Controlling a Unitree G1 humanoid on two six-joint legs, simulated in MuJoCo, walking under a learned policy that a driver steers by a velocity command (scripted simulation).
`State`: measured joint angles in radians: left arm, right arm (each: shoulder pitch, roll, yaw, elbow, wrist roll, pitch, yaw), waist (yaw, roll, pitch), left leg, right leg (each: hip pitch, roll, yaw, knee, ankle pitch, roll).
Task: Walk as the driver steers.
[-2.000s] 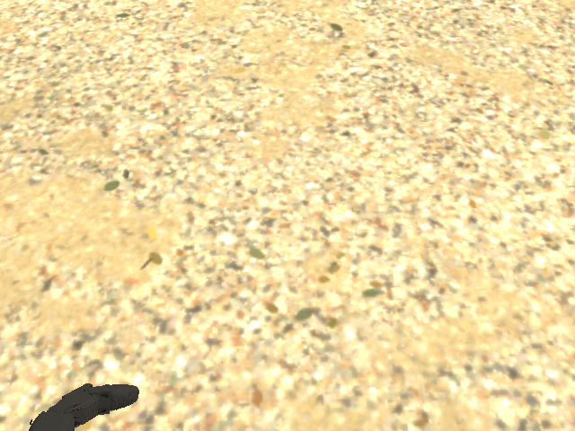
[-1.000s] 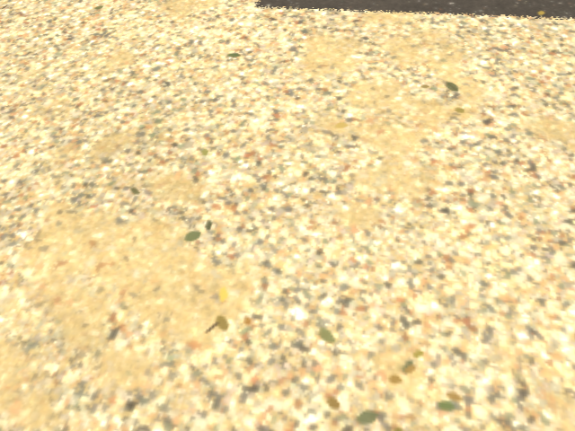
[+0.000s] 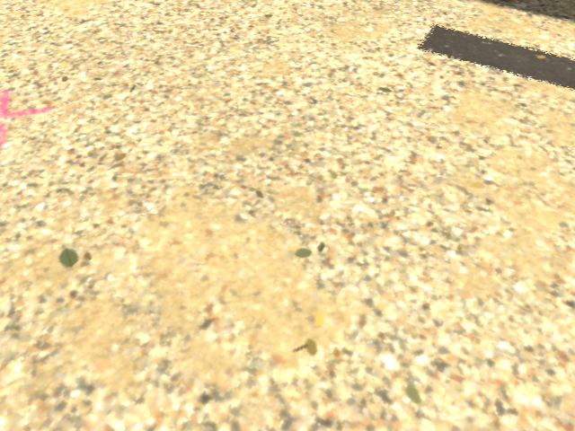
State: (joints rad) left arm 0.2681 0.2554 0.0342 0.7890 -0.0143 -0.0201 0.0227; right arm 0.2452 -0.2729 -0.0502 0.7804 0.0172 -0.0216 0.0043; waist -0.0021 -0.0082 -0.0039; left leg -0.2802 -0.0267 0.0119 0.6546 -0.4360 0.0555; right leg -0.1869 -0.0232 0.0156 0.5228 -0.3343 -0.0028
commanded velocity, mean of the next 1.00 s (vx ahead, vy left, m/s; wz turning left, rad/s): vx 0.45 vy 0.00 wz -0.39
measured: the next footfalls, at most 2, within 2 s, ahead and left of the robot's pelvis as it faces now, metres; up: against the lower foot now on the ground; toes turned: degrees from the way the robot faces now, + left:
right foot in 0.52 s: +0.39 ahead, -0.13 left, +0.00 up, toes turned -12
left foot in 1.00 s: +0.71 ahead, -0.03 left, +0.00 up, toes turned -32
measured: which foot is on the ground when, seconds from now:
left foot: down 0.00-0.54, up 0.56-0.98, down 1.00-1.00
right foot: down 0.00-0.06, up 0.08-0.50, down 0.52-1.00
